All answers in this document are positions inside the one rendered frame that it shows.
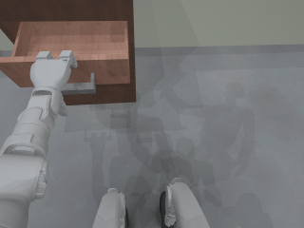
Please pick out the robot left upper arm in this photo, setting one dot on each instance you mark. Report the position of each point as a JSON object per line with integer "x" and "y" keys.
{"x": 23, "y": 179}

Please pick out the handle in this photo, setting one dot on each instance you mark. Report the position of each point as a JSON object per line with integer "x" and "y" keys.
{"x": 80, "y": 88}

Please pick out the robot right thigh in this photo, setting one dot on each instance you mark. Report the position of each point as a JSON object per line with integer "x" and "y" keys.
{"x": 187, "y": 210}

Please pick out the right robot shin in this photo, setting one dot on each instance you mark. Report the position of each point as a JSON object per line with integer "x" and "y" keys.
{"x": 170, "y": 217}

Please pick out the cabinet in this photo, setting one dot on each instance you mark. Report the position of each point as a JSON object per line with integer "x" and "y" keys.
{"x": 12, "y": 12}

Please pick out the robot left forearm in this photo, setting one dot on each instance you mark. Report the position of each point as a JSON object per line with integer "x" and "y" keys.
{"x": 32, "y": 131}

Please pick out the left robot hand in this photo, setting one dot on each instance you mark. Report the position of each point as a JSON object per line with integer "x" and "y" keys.
{"x": 54, "y": 73}

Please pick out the drawer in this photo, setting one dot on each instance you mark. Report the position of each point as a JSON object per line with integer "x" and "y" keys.
{"x": 100, "y": 47}

